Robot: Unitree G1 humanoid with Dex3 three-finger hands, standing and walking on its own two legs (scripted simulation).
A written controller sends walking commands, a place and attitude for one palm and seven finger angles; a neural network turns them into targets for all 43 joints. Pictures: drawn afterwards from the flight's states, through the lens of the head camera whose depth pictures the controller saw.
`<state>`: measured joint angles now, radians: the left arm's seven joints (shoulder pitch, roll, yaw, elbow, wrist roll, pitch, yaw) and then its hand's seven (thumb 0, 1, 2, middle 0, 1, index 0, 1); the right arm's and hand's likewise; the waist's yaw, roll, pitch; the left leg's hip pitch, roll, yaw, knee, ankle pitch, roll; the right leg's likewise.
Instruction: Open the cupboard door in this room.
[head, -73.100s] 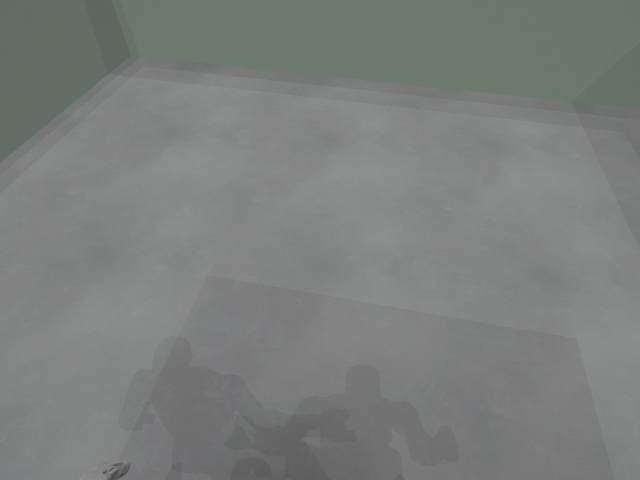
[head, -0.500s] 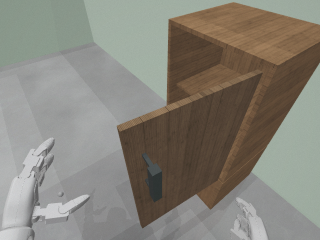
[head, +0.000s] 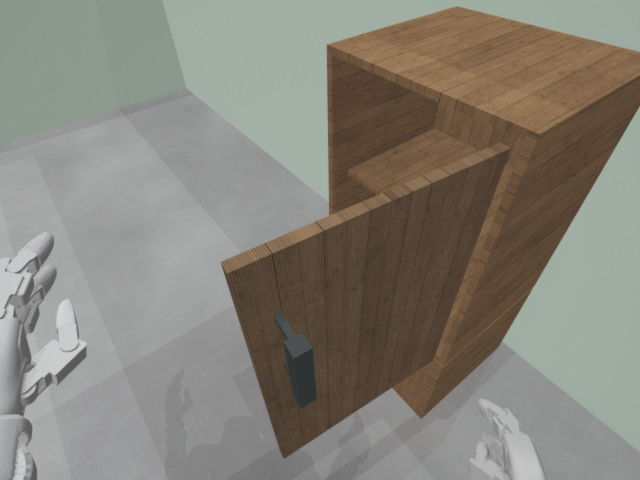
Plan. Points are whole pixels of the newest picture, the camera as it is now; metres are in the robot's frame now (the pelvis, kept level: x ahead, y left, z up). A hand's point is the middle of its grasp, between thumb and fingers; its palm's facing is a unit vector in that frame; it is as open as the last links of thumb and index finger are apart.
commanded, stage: draw the hand back to the body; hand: left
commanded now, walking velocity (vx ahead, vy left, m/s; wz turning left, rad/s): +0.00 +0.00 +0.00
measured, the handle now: (293, 359) +0.26 +0.08 +0.02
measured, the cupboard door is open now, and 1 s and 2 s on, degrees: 84 84 84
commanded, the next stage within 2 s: step back with the hand held close in 0.20 s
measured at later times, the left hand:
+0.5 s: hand (86, 347) +0.18 +0.25 +0.15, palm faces +0.42 -0.79 -0.45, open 7.4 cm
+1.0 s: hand (25, 420) +0.12 +0.27 +0.15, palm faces +0.41 -0.78 -0.47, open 7.4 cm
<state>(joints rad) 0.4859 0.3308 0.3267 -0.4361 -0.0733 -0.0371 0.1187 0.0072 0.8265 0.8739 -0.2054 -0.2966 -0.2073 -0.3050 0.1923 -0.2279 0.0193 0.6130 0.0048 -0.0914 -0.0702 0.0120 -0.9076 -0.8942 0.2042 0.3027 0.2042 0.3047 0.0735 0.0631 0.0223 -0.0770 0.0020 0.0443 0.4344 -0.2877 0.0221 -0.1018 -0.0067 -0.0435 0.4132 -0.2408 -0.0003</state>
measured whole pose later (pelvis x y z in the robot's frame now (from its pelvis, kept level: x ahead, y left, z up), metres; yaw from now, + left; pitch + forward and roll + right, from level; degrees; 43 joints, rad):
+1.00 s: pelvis -0.09 +0.01 -0.02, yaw -1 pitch -1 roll -1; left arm 0.55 0.39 0.42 -0.52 -0.02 -0.19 0.16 0.01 0.89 0.90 -0.21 -0.30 -0.22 -0.31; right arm 0.21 -0.21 -0.01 0.56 0.01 -0.05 -0.08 0.01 -0.91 -0.89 0.20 0.30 0.20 0.30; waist 0.01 0.00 0.05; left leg -0.37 0.00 0.07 0.62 -0.27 0.05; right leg -0.38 -0.01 -0.02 0.54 -0.16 0.01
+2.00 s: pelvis -0.26 +0.03 -0.02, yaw -5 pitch +0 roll -2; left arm 0.64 0.49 0.46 -0.60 -0.08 -0.19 0.12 0.01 0.88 0.90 -0.22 -0.30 -0.22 -0.31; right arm 0.27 -0.18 0.03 0.68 0.00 -0.09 -0.06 0.01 -0.91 -0.89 0.21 0.30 0.21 0.31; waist 0.03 -0.04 -0.05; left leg -0.44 0.01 0.04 0.64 -0.17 0.00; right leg -0.01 0.05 -0.01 0.45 -0.44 -0.03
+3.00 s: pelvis -0.33 +0.05 -0.01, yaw -1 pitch +0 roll +1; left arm 0.25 0.22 0.04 0.70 0.03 0.05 0.01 0.00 0.91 0.90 -0.20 -0.29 -0.20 -0.30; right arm 0.14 -0.27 0.00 0.91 -0.03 0.00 0.00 0.01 -0.91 -0.89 0.20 0.30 0.20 0.30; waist -0.01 0.03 0.01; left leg -0.34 -0.03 0.02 0.56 -0.21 0.02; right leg -0.27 -0.01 -0.06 0.61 -0.33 -0.03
